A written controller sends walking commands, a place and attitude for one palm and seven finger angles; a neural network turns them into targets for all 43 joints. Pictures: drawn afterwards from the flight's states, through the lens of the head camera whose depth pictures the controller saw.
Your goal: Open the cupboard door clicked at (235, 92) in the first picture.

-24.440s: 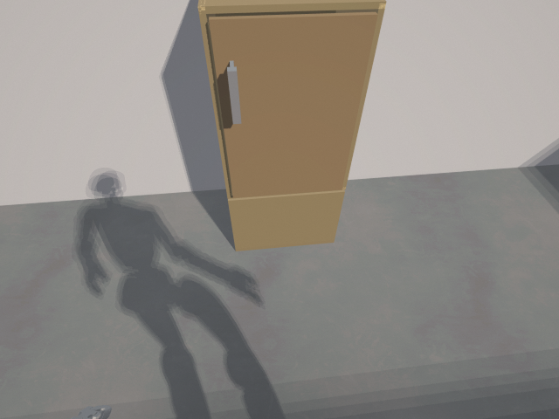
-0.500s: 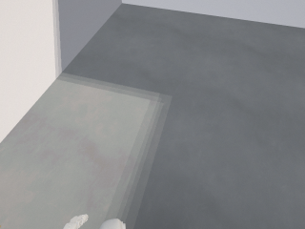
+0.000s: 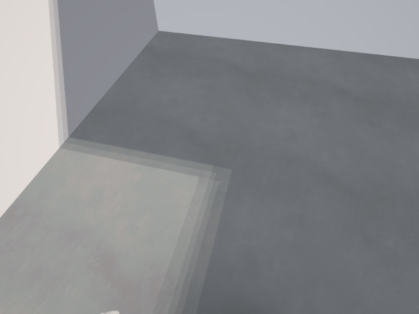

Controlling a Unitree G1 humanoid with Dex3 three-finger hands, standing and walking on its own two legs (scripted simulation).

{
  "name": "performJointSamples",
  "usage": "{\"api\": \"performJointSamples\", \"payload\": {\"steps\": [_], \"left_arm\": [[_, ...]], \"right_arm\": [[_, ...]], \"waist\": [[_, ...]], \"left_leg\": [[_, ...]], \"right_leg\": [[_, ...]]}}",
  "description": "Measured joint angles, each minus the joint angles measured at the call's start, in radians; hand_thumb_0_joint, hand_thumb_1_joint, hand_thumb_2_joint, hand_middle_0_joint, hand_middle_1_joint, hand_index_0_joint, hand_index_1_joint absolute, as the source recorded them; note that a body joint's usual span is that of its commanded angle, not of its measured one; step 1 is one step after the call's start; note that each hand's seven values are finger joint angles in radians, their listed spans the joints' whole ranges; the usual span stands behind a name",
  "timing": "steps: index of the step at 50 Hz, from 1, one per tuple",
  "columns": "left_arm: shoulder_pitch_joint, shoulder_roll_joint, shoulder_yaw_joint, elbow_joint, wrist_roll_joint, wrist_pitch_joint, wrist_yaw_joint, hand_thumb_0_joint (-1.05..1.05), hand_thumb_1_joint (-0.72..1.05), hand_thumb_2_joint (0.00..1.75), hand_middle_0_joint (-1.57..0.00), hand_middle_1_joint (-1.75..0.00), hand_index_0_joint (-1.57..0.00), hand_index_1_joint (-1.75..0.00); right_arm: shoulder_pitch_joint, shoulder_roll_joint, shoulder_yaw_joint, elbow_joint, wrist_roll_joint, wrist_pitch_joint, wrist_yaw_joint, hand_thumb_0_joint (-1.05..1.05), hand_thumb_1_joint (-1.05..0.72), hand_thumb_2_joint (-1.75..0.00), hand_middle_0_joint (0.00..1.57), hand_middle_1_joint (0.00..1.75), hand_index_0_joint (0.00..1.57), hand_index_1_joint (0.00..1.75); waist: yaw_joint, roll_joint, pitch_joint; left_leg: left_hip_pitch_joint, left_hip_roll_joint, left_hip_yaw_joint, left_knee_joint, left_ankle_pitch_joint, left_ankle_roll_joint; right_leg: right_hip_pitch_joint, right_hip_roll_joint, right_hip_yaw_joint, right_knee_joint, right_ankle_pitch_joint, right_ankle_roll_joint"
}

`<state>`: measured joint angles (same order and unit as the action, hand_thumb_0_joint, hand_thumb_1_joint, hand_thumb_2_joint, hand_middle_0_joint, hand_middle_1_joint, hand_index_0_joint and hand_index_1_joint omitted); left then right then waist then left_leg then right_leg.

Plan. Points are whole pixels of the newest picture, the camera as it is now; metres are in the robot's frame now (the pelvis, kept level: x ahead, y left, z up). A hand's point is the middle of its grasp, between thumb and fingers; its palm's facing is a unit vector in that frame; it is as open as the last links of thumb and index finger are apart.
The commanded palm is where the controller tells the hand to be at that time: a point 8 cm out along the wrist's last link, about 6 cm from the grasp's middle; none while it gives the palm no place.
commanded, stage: walk to a spot facing it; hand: left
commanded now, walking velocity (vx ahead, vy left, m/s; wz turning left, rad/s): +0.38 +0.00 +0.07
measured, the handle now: out of the picture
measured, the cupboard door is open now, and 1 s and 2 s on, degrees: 46 46 46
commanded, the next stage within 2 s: turn to face it in 0.38 s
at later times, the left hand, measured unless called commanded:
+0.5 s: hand (135, 273) +0.23 +0.19 -0.16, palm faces +0.12 -0.98 -0.16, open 7.4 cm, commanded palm none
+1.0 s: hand (140, 227) +0.35 +0.21 -0.18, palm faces +0.35 -0.91 -0.22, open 7.3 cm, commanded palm none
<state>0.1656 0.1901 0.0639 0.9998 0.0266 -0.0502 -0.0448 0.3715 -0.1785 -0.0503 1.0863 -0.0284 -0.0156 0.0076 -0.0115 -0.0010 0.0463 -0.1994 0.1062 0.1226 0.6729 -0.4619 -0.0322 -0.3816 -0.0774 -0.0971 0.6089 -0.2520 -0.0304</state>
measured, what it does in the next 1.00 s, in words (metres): walks ahead, turning left: left foot, then right foot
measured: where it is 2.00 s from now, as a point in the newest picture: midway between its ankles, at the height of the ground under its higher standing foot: (228, 262)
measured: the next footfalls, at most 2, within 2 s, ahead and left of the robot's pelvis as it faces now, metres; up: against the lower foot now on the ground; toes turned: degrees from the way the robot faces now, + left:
left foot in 0.32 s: +0.30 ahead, +0.13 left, +0.00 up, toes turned +12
right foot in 0.64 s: +0.39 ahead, -0.13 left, +0.00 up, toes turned +1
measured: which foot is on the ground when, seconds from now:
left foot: up 0.00-0.30, down 0.32-0.62, up 0.64-0.90, down 0.92-1.00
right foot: down 0.00-0.32, up 0.34-0.62, down 0.64-0.92, up 0.94-1.00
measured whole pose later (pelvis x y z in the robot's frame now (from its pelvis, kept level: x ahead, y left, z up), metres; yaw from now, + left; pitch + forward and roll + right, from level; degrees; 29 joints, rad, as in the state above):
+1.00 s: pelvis +0.36 +0.00 +0.00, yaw +20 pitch +0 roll +0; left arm 0.18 0.24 0.07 0.97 0.01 0.04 0.01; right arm 0.14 -0.22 -0.06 0.91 -0.03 0.00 0.00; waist -0.02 -0.05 0.09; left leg -0.38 0.04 0.09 0.66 -0.28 0.03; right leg -0.40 -0.12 -0.10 1.02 -0.56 0.08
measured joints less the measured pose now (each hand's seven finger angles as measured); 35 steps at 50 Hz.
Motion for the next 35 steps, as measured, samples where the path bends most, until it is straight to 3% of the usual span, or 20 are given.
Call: {"api": "performJointSamples", "payload": {"steps": [3,5,9,14,16,17,20,22,26,30,32,35], "left_arm": [[0.009,-0.024,-0.004,0.007,-0.005,-0.013,0.023,0.0,0.91,0.9,-0.19,-0.3,-0.2,-0.3],[0.037,-0.026,0.005,0.017,-0.008,-0.019,0.043,0.0,0.92,0.9,-0.2,-0.3,-0.2,-0.3],[0.095,-0.008,0.001,0.059,-0.005,-0.024,0.044,-0.01,0.94,0.9,-0.2,-0.3,-0.2,-0.3],[0.158,-0.01,-0.01,0.115,-0.009,-0.018,0.036,0.0,0.92,0.9,-0.2,-0.3,-0.2,-0.3],[0.196,-0.021,-0.013,0.124,-0.012,-0.009,0.034,0.0,0.92,0.9,-0.2,-0.3,-0.2,-0.3],[0.201,-0.02,-0.015,0.129,-0.013,0.002,0.032,0.0,0.91,0.9,-0.2,-0.3,-0.2,-0.3],[0.173,-0.005,-0.016,0.131,-0.007,0.032,0.033,0.01,0.91,0.9,-0.2,-0.3,-0.2,-0.3],[0.131,-0.002,-0.012,0.112,-0.003,0.04,0.027,0.01,0.91,0.9,-0.19,-0.3,-0.2,-0.3],[0.06,-0.015,-0.011,0.05,-0.002,0.036,0.02,0.01,0.91,0.9,-0.19,-0.3,-0.2,-0.3],[0.015,-0.008,-0.012,0.008,0.0,0.024,0.023,0.01,0.92,0.9,-0.19,-0.3,-0.2,-0.3],[0.01,0.01,-0.01,-0.014,0.002,0.01,0.026,0.01,0.91,0.9,-0.19,-0.3,-0.2,-0.3],[-0.011,-0.012,-0.009,-0.02,0.0,0.017,0.04,0.0,0.91,0.9,-0.19,-0.3,-0.2,-0.3]], "right_arm": [[-0.032,-0.014,-0.007,0.028,0.002,0.021,0.001,0.01,-0.91,-0.9,0.2,0.3,0.2,0.3],[-0.059,-0.012,-0.011,0.022,0.001,0.018,0.001,0.01,-0.91,-0.9,0.2,0.3,0.19,0.3],[-0.122,0.002,-0.014,-0.025,0.003,0.008,0.01,0.01,-0.91,-0.9,0.19,0.3,0.19,0.3],[-0.206,0.005,-0.006,-0.075,0.002,-0.017,0.022,0.01,-0.91,-0.9,0.19,0.3,0.19,0.3],[-0.225,-0.009,-0.002,-0.098,-0.004,-0.039,0.02,0.0,-0.91,-0.9,0.19,0.3,0.19,0.3],[-0.235,-0.007,-0.002,-0.105,-0.007,-0.049,0.012,0.0,-0.91,-0.9,0.19,0.3,0.19,0.3],[-0.224,0.012,0.004,-0.114,-0.008,-0.056,-0.003,0.0,-0.91,-0.9,0.19,0.3,0.19,0.3],[-0.194,0.019,0.007,-0.105,-0.007,-0.051,-0.011,0.0,-0.91,-0.9,0.19,0.3,0.19,0.3],[-0.133,0.011,0.001,-0.061,-0.004,-0.03,-0.022,0.0,-0.93,-0.9,0.2,0.3,0.2,0.3],[-0.077,0.012,0.002,-0.025,0.0,-0.001,-0.016,0.0,-0.92,-0.9,0.2,0.3,0.2,0.3],[-0.047,0.022,0.003,-0.019,0.005,0.015,-0.011,0.0,-0.92,-0.9,0.2,0.3,0.2,0.3],[-0.056,0.005,-0.007,-0.01,0.009,0.049,-0.007,0.0,-0.91,-0.9,0.2,0.3,0.2,0.3]], "waist": [[-0.004,0.024,0.014],[-0.007,0.014,0.008],[-0.004,-0.021,-0.005],[0.018,-0.036,0.016],[0.025,-0.019,0.015],[0.021,-0.022,0.02],[0.019,-0.046,0.025],[0.021,-0.041,0.02],[0.022,-0.013,0.009],[0.0,0.002,0.0],[-0.001,-0.029,-0.013],[-0.013,0.003,0.005]], "left_leg": [[-0.143,-0.001,-0.052,0.321,-0.007,0.014],[-0.215,0.004,-0.045,0.364,0.038,0.008],[-0.276,0.009,-0.011,0.18,0.132,-0.001],[-0.236,-0.015,0.02,-0.089,0.247,0.019],[-0.197,-0.016,0.02,-0.152,0.329,0.06],[-0.205,-0.016,0.024,-0.107,0.358,0.075],[-0.179,-0.035,0.033,-0.052,0.256,0.073],[-0.145,-0.049,0.023,-0.095,0.249,0.062],[-0.073,-0.064,-0.004,-0.196,0.268,0.052],[-0.043,-0.064,-0.044,-0.184,0.225,0.027],[-0.069,-0.08,-0.05,-0.093,0.136,0.018],[-0.166,-0.064,-0.073,0.2,-0.035,0.017]], "right_leg": [[0.064,0.024,-0.036,-0.01,-0.026,-0.003],[0.125,0.034,-0.049,-0.082,-0.019,0.004],[0.229,0.042,-0.058,-0.201,-0.015,0.002],[0.335,0.038,-0.067,-0.207,-0.091,0.032],[0.313,0.034,-0.065,-0.071,-0.169,0.042],[0.264,0.026,-0.049,0.078,-0.209,0.039],[0.084,0.019,0.015,0.475,-0.221,0.028],[-0.01,0.002,0.018,0.541,-0.167,0.033],[-0.082,-0.031,0.014,0.34,-0.089,0.042],[-0.025,-0.022,0.004,0.073,-0.018,0.061],[0.017,-0.034,0.02,-0.038,0.009,0.048],[0.041,-0.031,-0.032,0.009,-0.01,0.031]]}}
